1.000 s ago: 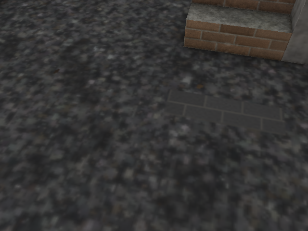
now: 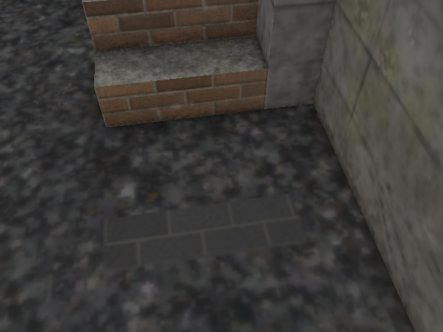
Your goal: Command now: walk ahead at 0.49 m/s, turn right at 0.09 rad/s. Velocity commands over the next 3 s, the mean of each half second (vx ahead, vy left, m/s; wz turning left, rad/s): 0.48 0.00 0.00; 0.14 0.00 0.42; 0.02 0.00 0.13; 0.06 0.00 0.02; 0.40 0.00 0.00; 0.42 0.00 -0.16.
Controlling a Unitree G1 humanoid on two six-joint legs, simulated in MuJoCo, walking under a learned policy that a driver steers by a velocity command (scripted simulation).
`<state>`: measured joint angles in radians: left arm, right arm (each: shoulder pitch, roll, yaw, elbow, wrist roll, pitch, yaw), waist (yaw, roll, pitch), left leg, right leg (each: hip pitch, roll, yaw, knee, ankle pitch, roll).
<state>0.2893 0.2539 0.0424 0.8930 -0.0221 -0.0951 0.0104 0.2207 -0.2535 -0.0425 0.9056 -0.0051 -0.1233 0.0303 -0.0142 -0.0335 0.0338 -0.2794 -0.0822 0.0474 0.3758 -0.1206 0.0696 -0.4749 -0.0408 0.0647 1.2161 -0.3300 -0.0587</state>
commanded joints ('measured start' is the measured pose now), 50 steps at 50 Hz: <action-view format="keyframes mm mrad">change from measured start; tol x32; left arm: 1 71 57 16 -51 12 6 1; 11 -286 61 -7 -184 -2 -4 -30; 18 211 326 71 -73 47 -19 -23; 50 -94 129 12 -103 23 68 18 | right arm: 1 -2 -97 -12 -34 -5 -18 3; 50 -47 -149 -56 -273 3 122 -50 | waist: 1 43 95 -48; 16 93 90 -94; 18 83 -342 -333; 40 20 -100 -52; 43 31 361 -285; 50 52 132 -169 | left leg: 1 73 288 -280 -242 148 195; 14 241 324 -197 -155 132 126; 16 192 230 -115 125 336 73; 18 -355 -5 -48 777 -401 -26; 20 -527 87 -166 913 -389 -1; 40 -179 77 74 180 23 -6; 43 446 404 -493 130 941 294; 50 53 270 -292 -80 285 190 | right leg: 1 -98 -95 24 -66 54 17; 16 314 13 -88 -752 209 -35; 19 795 -344 622 -942 -95 -256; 24 370 -251 112 -985 719 -161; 29 333 -225 -112 -1010 832 -146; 41 407 -177 -248 -580 766 -16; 43 -87 78 -212 28 -373 135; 50 -37 -6 -21 -92 -91 106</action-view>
